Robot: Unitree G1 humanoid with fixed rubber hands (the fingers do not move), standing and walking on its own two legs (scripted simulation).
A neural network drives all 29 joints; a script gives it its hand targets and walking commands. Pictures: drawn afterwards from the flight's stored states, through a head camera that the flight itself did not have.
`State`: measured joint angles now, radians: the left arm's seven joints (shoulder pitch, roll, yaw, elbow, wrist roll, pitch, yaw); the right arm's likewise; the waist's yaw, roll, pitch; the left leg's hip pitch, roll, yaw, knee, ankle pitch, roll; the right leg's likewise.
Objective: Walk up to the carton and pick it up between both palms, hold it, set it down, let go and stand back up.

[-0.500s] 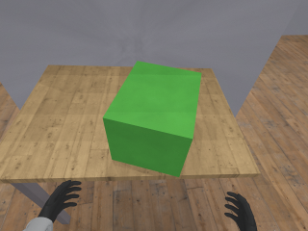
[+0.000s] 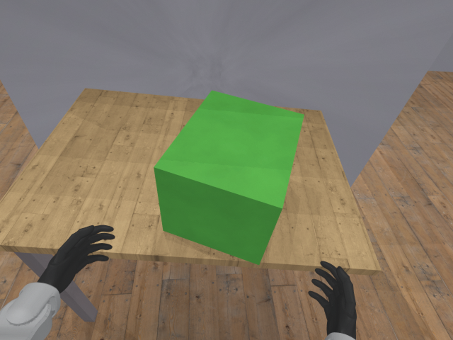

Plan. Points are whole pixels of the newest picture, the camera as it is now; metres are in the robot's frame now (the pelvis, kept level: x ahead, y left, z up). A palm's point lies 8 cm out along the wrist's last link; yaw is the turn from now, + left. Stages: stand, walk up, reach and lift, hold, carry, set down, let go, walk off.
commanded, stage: reach and lift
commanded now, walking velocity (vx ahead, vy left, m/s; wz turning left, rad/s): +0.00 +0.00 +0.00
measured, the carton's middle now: (233, 172) +0.46 +0.02 +0.02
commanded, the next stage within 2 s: none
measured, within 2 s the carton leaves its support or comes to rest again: neither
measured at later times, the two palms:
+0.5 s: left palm (76, 224) +0.25 +0.28 +0.07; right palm (335, 269) +0.23 -0.16 +0.05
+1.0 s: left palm (104, 176) +0.33 +0.25 +0.11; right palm (361, 242) +0.26 -0.19 +0.10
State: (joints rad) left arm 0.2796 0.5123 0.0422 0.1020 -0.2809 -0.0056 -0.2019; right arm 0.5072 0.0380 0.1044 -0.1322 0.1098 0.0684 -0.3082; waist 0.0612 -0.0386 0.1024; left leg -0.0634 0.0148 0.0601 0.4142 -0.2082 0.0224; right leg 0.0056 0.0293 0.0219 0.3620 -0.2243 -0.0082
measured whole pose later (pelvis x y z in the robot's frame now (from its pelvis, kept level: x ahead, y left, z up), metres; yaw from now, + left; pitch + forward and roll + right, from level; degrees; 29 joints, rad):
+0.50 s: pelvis +0.05 +0.03 +0.00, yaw +0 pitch -3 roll -2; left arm 0.34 0.47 0.07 -0.19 -0.29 0.06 -0.17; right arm 0.48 -0.07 0.06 -0.28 0.20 0.03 -0.29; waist 0.05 -0.01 0.11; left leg -0.07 -0.01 0.07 0.39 -0.27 0.04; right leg 0.04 0.01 0.03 0.24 -0.23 0.02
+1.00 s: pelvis +0.02 +0.01 +0.01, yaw -1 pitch -4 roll +0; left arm -0.16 0.47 0.11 0.11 -0.29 0.35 -0.21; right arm 0.09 -0.12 0.02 -0.24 0.27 0.41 -0.33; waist -0.01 -0.04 0.06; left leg -0.07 0.01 0.09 0.31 -0.17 0.03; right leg -0.02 0.02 0.05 0.27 -0.19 0.00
